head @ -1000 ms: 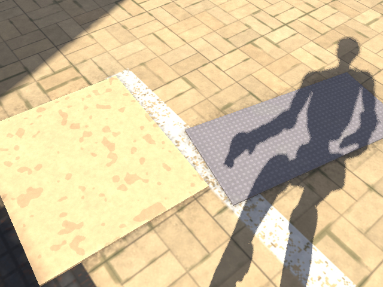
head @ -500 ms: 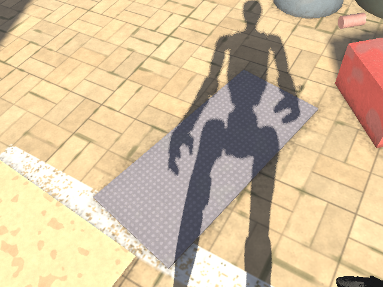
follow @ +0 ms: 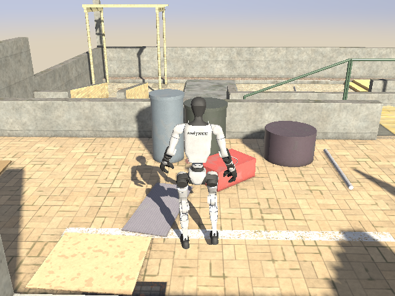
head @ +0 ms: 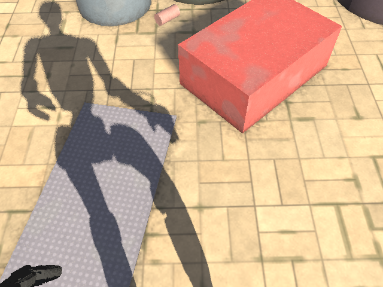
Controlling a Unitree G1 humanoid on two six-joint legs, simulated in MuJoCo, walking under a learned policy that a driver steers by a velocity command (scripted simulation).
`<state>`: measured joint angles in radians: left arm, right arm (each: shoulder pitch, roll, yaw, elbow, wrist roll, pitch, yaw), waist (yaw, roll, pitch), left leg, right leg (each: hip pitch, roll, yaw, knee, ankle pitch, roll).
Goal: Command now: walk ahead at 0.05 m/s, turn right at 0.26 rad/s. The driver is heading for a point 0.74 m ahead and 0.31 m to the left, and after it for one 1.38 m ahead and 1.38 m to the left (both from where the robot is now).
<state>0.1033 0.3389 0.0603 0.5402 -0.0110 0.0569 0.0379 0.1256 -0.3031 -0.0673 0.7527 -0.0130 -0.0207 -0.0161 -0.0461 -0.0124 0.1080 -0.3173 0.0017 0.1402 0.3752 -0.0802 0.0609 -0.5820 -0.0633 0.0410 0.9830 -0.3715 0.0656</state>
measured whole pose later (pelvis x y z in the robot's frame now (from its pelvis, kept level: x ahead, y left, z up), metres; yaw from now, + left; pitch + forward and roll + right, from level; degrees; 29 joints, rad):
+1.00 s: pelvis +0.13 +0.05 -0.01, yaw +44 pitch +3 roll -1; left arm 0.17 0.31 0.06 0.68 0.05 -0.06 0.00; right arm 0.24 -0.33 -0.07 0.62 -0.02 0.01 0.02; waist 0.01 0.03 -0.04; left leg -0.36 -0.15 -0.25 0.85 -0.45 0.07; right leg -0.33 0.06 0.04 0.54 -0.26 -0.02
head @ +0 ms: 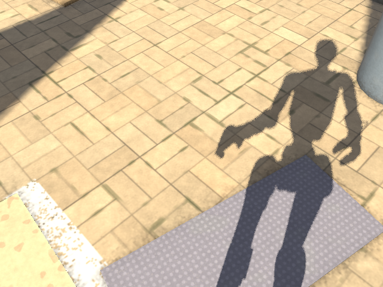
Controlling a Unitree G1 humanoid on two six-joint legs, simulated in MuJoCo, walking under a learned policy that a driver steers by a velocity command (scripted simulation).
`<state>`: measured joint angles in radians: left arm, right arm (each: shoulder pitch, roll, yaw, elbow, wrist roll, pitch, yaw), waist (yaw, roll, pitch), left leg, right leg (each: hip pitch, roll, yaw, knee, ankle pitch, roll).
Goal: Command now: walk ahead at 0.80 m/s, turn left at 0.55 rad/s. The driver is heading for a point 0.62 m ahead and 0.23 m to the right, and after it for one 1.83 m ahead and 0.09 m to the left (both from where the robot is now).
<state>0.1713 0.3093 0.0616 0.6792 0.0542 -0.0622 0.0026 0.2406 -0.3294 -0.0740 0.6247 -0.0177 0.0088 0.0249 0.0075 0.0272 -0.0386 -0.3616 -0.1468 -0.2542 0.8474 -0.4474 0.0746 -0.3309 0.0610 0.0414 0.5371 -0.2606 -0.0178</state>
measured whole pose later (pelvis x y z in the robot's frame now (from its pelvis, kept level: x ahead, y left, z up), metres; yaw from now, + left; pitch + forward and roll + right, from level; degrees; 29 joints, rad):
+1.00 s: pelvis +0.61 -0.04 +0.02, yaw -25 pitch +0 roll +0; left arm 0.13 0.24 0.01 0.71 0.03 -0.06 -0.02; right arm 0.17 -0.31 -0.03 0.69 0.02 -0.03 -0.04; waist 0.00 0.03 0.11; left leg -0.64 0.10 -0.11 1.08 -0.29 -0.09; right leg -0.30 0.12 -0.05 0.42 -0.13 -0.14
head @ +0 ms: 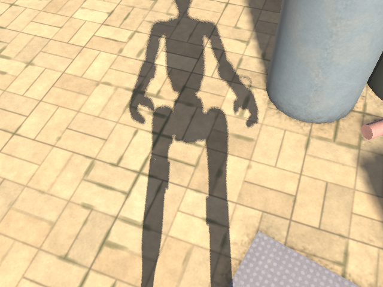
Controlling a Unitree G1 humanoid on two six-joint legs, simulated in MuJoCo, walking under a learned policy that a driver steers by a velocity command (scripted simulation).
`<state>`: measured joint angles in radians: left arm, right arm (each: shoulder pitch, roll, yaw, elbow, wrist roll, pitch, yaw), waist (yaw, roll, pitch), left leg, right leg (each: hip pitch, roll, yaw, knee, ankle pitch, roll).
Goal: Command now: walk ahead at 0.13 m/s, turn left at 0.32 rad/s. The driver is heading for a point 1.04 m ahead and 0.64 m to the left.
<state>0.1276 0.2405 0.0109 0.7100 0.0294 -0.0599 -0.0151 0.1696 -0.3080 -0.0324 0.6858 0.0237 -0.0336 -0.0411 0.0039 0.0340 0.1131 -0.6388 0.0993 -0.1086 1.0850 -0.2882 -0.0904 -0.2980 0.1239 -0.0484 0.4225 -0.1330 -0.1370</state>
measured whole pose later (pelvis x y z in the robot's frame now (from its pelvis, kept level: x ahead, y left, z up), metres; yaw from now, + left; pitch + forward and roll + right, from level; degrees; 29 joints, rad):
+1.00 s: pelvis +0.19 +0.07 +0.01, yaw +53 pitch +2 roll -1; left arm 0.12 0.26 0.07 0.70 0.02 0.00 0.05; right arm 0.18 -0.35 -0.10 0.56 0.03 0.06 -0.01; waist 0.02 0.05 0.07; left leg -0.54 0.04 -0.05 1.08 -0.40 -0.09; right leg -0.26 -0.02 -0.08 0.42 -0.11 -0.06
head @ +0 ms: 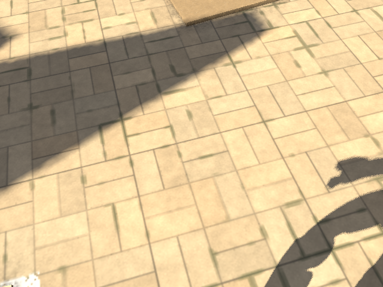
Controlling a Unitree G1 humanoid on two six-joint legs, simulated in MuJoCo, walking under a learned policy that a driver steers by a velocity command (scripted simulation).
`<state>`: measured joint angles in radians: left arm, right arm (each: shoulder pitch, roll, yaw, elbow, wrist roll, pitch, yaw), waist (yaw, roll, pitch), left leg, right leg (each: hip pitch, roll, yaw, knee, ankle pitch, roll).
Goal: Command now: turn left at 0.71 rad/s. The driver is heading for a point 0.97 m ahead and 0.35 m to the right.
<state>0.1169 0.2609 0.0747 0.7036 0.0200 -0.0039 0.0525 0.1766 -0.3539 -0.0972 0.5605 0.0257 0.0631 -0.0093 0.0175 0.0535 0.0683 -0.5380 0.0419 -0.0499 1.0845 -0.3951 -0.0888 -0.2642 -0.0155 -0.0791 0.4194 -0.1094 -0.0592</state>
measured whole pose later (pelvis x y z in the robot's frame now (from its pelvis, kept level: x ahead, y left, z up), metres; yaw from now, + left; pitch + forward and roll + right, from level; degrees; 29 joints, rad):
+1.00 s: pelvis +0.25 -0.11 -0.02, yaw -37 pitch +3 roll +0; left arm 0.51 0.31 0.07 0.81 0.01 -0.05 -0.02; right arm 0.02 -0.30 -0.02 0.62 -0.03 -0.03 0.05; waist 0.11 0.02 0.02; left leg -0.61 0.04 -0.03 0.63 -0.12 -0.06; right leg 0.12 0.06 0.20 0.30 -0.38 -0.13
